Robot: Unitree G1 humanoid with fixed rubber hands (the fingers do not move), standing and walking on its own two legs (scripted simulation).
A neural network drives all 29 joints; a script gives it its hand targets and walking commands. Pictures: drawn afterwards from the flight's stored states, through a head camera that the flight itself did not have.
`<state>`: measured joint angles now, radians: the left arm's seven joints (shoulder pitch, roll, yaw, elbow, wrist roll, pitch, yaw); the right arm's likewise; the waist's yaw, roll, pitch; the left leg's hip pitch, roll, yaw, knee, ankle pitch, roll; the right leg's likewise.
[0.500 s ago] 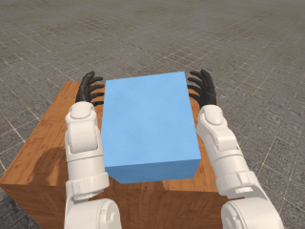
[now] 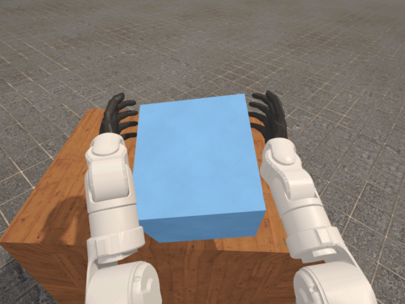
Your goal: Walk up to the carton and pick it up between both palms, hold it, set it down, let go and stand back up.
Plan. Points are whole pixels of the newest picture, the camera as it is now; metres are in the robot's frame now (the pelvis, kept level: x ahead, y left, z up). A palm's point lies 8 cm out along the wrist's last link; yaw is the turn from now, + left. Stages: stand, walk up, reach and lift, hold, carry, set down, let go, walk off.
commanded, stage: hold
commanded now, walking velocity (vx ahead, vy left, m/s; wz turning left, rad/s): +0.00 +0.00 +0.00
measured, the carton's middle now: (199, 172) +0.36 +0.00 +0.11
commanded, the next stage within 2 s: none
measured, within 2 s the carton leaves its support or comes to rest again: neither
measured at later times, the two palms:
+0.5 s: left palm (110, 136) +0.37 +0.16 +0.20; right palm (270, 132) +0.37 -0.13 +0.20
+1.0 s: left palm (114, 137) +0.37 +0.15 +0.20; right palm (275, 136) +0.36 -0.14 +0.20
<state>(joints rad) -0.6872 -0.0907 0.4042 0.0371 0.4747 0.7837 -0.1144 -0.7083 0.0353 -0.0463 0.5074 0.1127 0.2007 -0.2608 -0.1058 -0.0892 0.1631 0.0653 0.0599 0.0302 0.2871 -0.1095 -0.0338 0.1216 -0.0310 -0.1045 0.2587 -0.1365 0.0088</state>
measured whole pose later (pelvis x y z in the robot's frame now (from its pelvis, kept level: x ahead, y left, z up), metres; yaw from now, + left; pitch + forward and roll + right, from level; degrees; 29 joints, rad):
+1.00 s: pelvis +0.00 +0.00 +0.00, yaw +0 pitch -14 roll -1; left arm -0.67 -0.09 0.40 0.01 0.47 0.79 -0.11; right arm -0.69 0.03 -0.03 0.48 0.12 0.20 -0.27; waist -0.11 -0.09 0.17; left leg 0.07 0.06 0.04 0.29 -0.11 -0.03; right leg 0.13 -0.03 -0.10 0.26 -0.14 0.01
